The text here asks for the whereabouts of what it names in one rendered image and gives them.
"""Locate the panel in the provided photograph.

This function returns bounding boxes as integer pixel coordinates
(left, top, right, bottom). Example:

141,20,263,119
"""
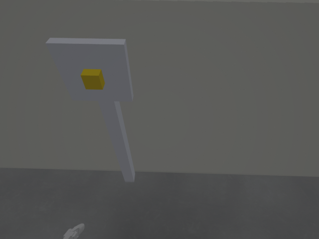
45,38,135,182

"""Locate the robot left hand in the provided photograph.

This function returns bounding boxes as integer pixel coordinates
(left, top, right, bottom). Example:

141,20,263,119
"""
63,224,85,239

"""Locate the button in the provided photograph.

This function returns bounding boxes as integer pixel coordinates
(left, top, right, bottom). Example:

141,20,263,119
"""
81,69,105,90

